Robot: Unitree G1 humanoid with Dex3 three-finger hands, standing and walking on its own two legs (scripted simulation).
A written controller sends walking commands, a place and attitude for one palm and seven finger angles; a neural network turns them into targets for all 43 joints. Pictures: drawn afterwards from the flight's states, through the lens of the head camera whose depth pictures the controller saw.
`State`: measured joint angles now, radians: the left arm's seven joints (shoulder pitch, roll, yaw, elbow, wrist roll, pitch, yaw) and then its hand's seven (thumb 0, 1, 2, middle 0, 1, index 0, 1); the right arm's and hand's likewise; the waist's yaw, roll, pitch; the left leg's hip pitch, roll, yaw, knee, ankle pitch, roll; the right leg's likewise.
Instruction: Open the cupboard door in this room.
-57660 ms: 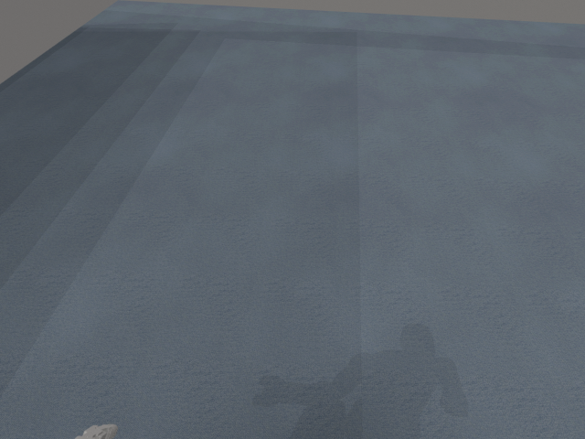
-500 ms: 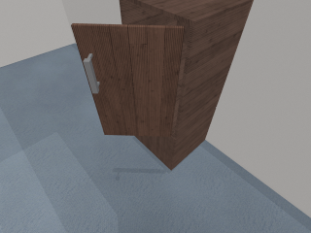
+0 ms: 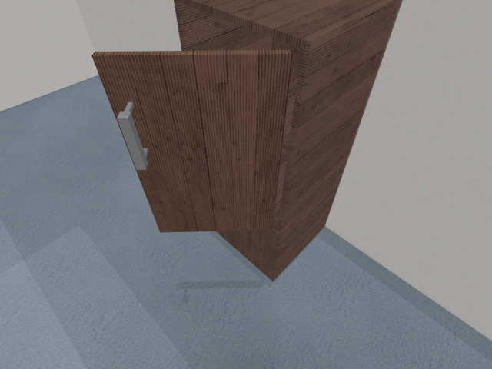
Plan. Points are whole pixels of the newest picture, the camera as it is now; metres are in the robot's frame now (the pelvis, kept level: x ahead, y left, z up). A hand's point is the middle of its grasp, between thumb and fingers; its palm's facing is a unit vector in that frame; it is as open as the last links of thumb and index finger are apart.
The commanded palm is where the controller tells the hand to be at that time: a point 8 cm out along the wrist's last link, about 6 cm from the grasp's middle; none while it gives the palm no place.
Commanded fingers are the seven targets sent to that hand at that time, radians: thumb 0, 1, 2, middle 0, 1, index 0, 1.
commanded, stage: come to a stop and stand still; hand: left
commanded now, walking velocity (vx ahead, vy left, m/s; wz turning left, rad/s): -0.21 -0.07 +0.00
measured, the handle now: (136, 136) +0.56 +0.27 +0.06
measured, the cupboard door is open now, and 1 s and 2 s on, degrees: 46 46 46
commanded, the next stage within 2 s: look again from close up in 0.96 s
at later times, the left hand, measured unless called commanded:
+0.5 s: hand out of the picture +0.07 +0.21 -0.17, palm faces +0.05 -0.97 -0.23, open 7.3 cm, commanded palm none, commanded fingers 0.00 0.90 0.90 -0.20 -0.30 -0.20 -0.30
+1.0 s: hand out of the picture +0.05 +0.17 -0.16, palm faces +0.01 -0.97 -0.22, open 7.3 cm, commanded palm none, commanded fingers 0.00 0.90 0.90 -0.20 -0.30 -0.20 -0.30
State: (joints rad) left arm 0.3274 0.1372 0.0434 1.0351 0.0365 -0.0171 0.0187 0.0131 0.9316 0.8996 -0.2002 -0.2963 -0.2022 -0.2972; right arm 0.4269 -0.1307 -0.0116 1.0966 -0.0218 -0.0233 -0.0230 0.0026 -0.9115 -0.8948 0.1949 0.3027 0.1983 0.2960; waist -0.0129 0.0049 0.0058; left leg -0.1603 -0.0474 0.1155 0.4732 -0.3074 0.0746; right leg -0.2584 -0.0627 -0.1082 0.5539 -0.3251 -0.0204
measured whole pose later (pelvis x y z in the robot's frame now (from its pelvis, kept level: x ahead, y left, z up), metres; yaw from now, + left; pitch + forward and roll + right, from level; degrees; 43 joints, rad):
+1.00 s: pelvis +0.01 -0.01 +0.00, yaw +1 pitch -1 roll +0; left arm 0.28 0.18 -0.01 1.00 0.02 -0.01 0.03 0.00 0.92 0.90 -0.20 -0.30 -0.20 -0.30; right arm 0.30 -0.18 0.00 1.03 -0.03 0.01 -0.01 0.00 -0.93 -0.89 0.20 0.30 0.20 0.30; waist -0.01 0.01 0.01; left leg -0.23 0.02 0.07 0.48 -0.22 0.01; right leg -0.21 0.00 -0.06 0.49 -0.26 -0.03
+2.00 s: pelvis +0.02 -0.01 -0.05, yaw +1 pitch +10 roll +1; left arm 0.33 0.14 0.13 0.16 -0.22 -0.54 -0.26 0.00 0.74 0.82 -0.21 -0.41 -0.21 -0.42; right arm 0.15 -0.24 -0.06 0.60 0.00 -0.24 0.00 0.01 -0.91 -0.89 0.20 0.30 0.20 0.30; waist 0.00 -0.02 -0.13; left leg -0.68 0.01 0.07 0.93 -0.43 0.01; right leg -0.66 -0.03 -0.05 0.96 -0.47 -0.02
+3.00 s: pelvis +0.02 +0.02 -0.03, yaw +2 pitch +6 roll -2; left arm 0.08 0.35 0.34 0.23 -0.32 -0.21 -0.38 -0.01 -0.42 0.34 -0.30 -1.15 -0.30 -1.15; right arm 0.24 -0.25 0.05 0.57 0.04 -0.23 -0.09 0.01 -0.91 -0.89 0.20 0.30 0.20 0.30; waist 0.02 0.02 -0.07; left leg -0.53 0.01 0.03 0.81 -0.38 0.04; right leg -0.46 -0.02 -0.09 0.75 -0.39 0.01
